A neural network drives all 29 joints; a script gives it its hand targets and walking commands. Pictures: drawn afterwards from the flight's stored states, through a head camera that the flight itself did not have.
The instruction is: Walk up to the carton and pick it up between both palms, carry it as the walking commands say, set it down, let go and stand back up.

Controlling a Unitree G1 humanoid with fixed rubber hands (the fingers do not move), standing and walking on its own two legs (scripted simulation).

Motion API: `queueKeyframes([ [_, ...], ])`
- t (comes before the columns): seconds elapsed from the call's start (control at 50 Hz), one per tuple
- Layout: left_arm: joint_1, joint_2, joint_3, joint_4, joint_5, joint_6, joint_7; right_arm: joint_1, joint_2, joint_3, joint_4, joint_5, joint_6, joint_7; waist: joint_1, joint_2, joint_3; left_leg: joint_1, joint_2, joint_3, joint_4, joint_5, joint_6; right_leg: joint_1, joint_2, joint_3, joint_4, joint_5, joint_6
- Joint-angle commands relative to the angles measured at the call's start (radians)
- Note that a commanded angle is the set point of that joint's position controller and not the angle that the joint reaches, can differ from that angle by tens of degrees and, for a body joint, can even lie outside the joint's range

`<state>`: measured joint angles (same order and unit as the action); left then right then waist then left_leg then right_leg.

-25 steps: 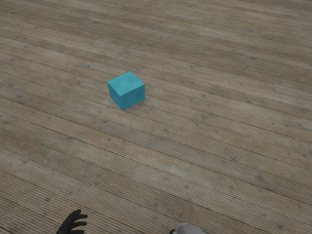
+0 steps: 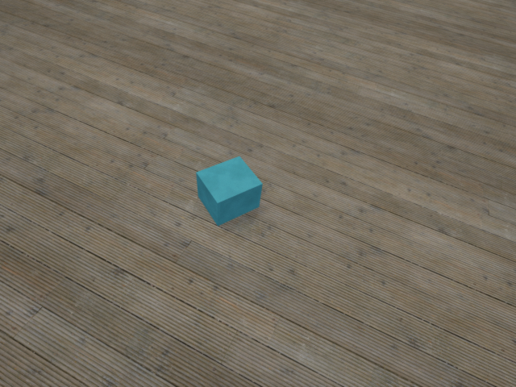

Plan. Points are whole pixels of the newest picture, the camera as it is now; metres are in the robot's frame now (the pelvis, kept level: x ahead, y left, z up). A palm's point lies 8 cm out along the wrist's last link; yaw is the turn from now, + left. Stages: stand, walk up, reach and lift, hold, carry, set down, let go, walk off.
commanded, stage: walk up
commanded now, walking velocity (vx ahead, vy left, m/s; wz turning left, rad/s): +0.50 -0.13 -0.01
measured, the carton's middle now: (228, 190) +1.04 +0.07 -0.68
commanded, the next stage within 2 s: none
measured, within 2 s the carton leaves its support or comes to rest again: neither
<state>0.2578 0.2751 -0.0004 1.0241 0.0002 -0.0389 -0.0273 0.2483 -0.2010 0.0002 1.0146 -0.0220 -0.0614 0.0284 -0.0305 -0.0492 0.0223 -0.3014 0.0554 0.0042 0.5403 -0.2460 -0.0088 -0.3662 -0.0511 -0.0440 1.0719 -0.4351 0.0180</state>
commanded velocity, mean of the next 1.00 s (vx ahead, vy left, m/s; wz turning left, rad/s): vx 0.46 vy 0.07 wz -0.01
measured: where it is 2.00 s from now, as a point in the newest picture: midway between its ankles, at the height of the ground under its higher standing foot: (238, 290)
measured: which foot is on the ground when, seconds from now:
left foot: down 0.00-0.26, up 0.28-0.64, down 0.66-1.00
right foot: up 0.00-0.24, down 0.26-0.66, up 0.68-0.96, down 0.98-1.00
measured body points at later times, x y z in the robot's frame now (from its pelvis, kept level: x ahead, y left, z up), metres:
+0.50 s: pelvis +0.23 -0.04 +0.01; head +0.25 -0.07 +0.45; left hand +0.22 +0.23 -0.12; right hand +0.31 -0.27 -0.16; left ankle +0.24 +0.13 -0.67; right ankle +0.20 -0.18 -0.74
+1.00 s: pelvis +0.43 -0.03 -0.01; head +0.46 -0.03 +0.44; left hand +0.52 +0.23 -0.14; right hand +0.44 -0.26 -0.16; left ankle +0.40 +0.14 -0.74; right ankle +0.48 -0.14 -0.74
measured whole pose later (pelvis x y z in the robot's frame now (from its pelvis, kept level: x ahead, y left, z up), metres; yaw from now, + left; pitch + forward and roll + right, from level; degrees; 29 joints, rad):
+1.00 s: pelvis +0.43 -0.03 -0.01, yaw +1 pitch +1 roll +2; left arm 0.21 0.26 0.00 0.96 0.00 -0.05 -0.03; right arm 0.28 -0.19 0.00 1.05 -0.02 -0.04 0.02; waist -0.05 -0.02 0.03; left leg -0.22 0.06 0.01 0.53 -0.31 -0.05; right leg -0.36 -0.07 -0.07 0.58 -0.25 0.05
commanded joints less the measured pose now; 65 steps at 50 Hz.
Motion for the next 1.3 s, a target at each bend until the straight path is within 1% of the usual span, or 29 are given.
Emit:
queueKeyframes([
  [0.0,-0.095,0.044,0.052,-0.111,0.027,0.011,-0.014,0.137,-0.197,-0.064,0.003,-0.008,-0.037,-0.024,-0.026,0.244,0.027,0.231,0.24,-0.288,-0.318,0.075,0.107,-0.255,-0.073,0.057,-0.029,0.13,0.0],
  [0.08,-0.197,0.028,0.04,-0.16,0.02,0.015,-0.026,0.15,-0.205,-0.068,0.005,-0.013,-0.029,-0.024,-0.05,0.239,0.088,0.225,0.237,-0.199,-0.369,0.032,0.127,-0.245,-0.06,0.008,-0.244,0.155,0.028],
  [0.14,-0.179,0.031,0.037,-0.172,0.013,-0.003,-0.025,0.12,-0.202,-0.068,0.019,-0.013,-0.01,-0.022,-0.023,0.34,0.062,0.161,0.132,-0.046,-0.312,0.06,0.117,-0.021,-0.011,-0.082,-0.446,0.139,0.034],
  [0.16,-0.12,0.033,0.037,-0.153,0.014,-0.01,-0.016,0.117,-0.22,-0.072,0.023,-0.01,-0.003,-0.022,-0.002,0.326,0.02,0.179,0.125,-0.027,-0.25,0.132,0.116,0.038,0.012,-0.121,-0.507,0.177,0.032],
  [0.2,0.064,0.071,0.06,-0.082,0.019,-0.028,0.004,0.115,-0.213,-0.071,0.026,0.003,-0.001,-0.023,0.077,0.144,-0.115,0.148,0.101,-0.001,-0.021,0.221,0.082,0.271,0.01,-0.123,-0.595,0.255,-0.001],
  [0.22,0.227,0.129,0.087,-0.021,0.024,-0.036,0.014,0.083,-0.191,-0.066,0.012,0.001,-0.009,-0.022,0.152,-0.016,-0.209,0.003,0.077,0.02,0.204,0.153,0.042,0.48,-0.074,-0.012,-0.584,0.206,-0.041],
  [0.24,0.356,0.212,0.111,0.011,0.037,-0.039,0.026,0.025,-0.134,-0.048,-0.04,0.005,-0.018,-0.019,0.207,-0.309,-0.199,-0.266,-0.024,0.046,0.472,-0.238,0.008,0.599,-0.32,0.352,-0.716,0.128,-0.105],
  [0.26,0.384,0.261,0.1,0.017,0.031,-0.028,0.029,0.009,-0.115,-0.046,-0.075,0.009,-0.015,-0.018,0.188,-0.33,-0.16,-0.414,-0.036,0.011,0.585,-0.347,0.02,0.623,-0.44,0.64,-0.842,0.109,-0.164],
  [0.3,0.271,0.232,0.091,-0.029,0.033,-0.024,0.037,-0.023,-0.136,-0.063,-0.064,-0.01,0.012,-0.005,0.131,-0.029,0.007,-0.435,0.043,-0.062,0.674,-0.184,-0.012,0.434,-0.455,0.594,-0.851,0.177,-0.155],
  [0.32,0.197,0.185,0.08,-0.033,0.028,-0.027,0.038,-0.029,-0.136,-0.067,-0.066,-0.012,0.019,0.002,0.103,0.003,0.045,-0.397,0.071,-0.057,0.641,-0.11,-0.024,0.352,-0.389,0.474,-0.848,0.251,-0.142],
  [0.38,0.163,0.13,0.077,-0.012,0.027,-0.041,0.037,-0.028,-0.111,-0.061,-0.063,-0.011,0.04,0.014,0.07,-0.101,0.012,-0.315,0.07,-0.016,0.52,-0.04,-0.038,0.297,-0.288,0.267,-0.818,0.39,-0.104],
  [0.54,0.157,0.151,0.091,0.02,0.034,-0.025,0.038,-0.21,-0.056,-0.023,-0.081,0.006,0.042,0.043,0.084,-0.216,0.027,-0.165,0.017,0.11,0.087,0.038,-0.05,0.278,-0.255,0.097,-0.786,0.511,-0.102],
  [0.58,0.11,0.17,0.095,0.013,0.024,-0.02,0.037,-0.15,-0.061,-0.023,-0.057,0.009,0.027,0.036,0.042,-0.183,-0.021,-0.037,-0.005,0.15,-0.056,0.086,-0.032,0.257,-0.235,0.044,-0.702,0.52,-0.085],
  [0.6,0.096,0.148,0.093,0.011,0.014,-0.021,0.03,-0.03,-0.097,-0.037,-0.005,0.008,0.009,0.023,-0.009,-0.091,-0.123,0.147,-0.022,0.16,-0.139,0.13,-0.015,0.247,-0.166,-0.013,-0.531,0.49,-0.065],
  [0.62,0.113,0.093,0.071,0.022,0.007,-0.029,0.025,0.15,-0.182,-0.069,0.05,-0.006,-0.016,0.004,-0.073,0.092,-0.24,0.402,0.06,0.063,-0.138,0.091,0.004,0.093,-0.083,-0.063,-0.27,0.262,-0.051],
  [0.64,0.101,0.04,0.04,-0.02,0.017,-0.041,0.016,0.288,-0.302,-0.105,0.083,-0.025,-0.022,-0.013,-0.118,0.388,-0.269,0.595,0.291,-0.302,-0.187,-0.017,0.047,-0.217,0.018,-0.032,-0.014,-0.089,-0.031],
  [0.66,0.056,0.032,0.044,-0.054,0.024,-0.04,0.015,0.305,-0.368,-0.109,0.071,-0.012,-0.019,-0.018,-0.127,0.445,-0.212,0.534,0.398,-0.558,-0.321,-0.1,0.108,-0.33,0.006,0.016,0.122,-0.163,-0.038],
  [0.68,-0.016,0.065,0.056,-0.072,0.03,-0.033,0.014,0.229,-0.319,-0.093,0.068,-0.006,-0.01,-0.015,-0.104,0.315,-0.112,0.407,0.354,-0.536,-0.324,-0.212,0.161,-0.347,-0.055,0.059,0.167,-0.113,-0.043],
  [0.72,-0.024,0.066,0.057,-0.071,0.026,-0.038,0.0,0.091,-0.218,-0.071,0.039,-0.005,-0.008,-0.018,-0.035,0.251,-0.017,0.285,0.269,-0.368,-0.315,-0.098,0.128,-0.318,-0.085,0.044,0.089,-0.001,-0.031],
  [0.78,-0.002,0.038,0.05,-0.072,0.022,-0.012,-0.005,0.039,-0.196,-0.06,0.017,-0.009,-0.016,-0.024,-0.002,0.289,-0.003,0.138,0.224,-0.211,-0.304,0.113,0.119,-0.15,-0.069,-0.008,-0.096,0.014,-0.003],
  [0.86,-0.017,0.009,0.041,-0.093,0.016,0.01,-0.007,0.02,-0.208,-0.067,0.012,-0.012,0.007,-0.023,-0.001,0.317,0.062,0.017,0.173,-0.104,-0.329,-0.021,0.122,0.018,-0.023,-0.084,-0.352,0.05,0.022],
  [0.92,0.082,0.005,0.045,-0.063,0.015,-0.011,0.009,0.02,-0.223,-0.077,0.015,0.002,0.024,-0.024,0.056,0.213,-0.04,0.036,0.126,-0.051,-0.164,0.077,0.101,0.2,0.02,-0.144,-0.599,0.233,0.015],
  [0.94,0.152,0.04,0.06,-0.034,0.015,-0.02,0.017,0.016,-0.2,-0.071,0.013,0.002,0.023,-0.026,0.083,0.151,-0.113,0.021,0.098,-0.024,-0.06,0.065,0.068,0.309,-0.01,-0.099,-0.624,0.258,0.001],
  [0.96,0.251,0.113,0.088,-0.006,0.025,-0.032,0.025,0.001,-0.153,-0.058,-0.01,0.003,0.019,-0.025,0.134,-0.053,-0.167,-0.1,0.025,0.041,0.165,-0.03,0.017,0.432,-0.171,0.113,-0.704,0.19,-0.038],
  [0.98,0.324,0.226,0.106,0.012,0.027,-0.025,0.035,-0.027,-0.118,-0.047,-0.04,-0.002,0.032,-0.025,0.167,-0.224,-0.121,-0.335,-0.06,0.067,0.383,-0.291,-0.025,0.503,-0.406,0.49,-0.845,0.198,-0.094],
  [1.0,0.335,0.273,0.104,0.006,0.031,-0.014,0.048,-0.019,-0.127,-0.051,-0.048,-0.009,0.054,-0.023,0.149,-0.128,-0.083,-0.403,-0.018,-0.032,0.501,-0.312,-0.026,0.491,-0.488,0.61,-0.845,0.27,-0.133],
  [1.04,0.204,0.175,0.085,-0.019,0.025,-0.012,0.051,-0.017,-0.122,-0.063,-0.039,-0.01,0.057,-0.012,0.086,-0.044,-0.002,-0.368,0.047,-0.055,0.506,-0.165,-0.038,0.402,-0.39,0.413,-0.813,0.427,-0.122],
  [1.14,0.227,0.118,0.082,0.019,0.025,-0.025,0.054,-0.054,-0.096,-0.052,-0.047,0.001,0.079,-0.006,0.088,-0.158,-0.072,-0.294,0.014,0.039,0.412,-0.101,-0.052,0.449,-0.275,0.172,-0.7,0.997,-0.103],
  [1.28,0.146,0.135,0.095,0.023,0.032,0.003,0.053,-0.135,-0.059,-0.026,-0.054,0.013,0.079,0.007,0.076,-0.208,-0.016,-0.128,-0.004,0.105,0.089,-0.025,-0.06,0.308,-0.262,0.1,-0.735,0.675,-0.115],
])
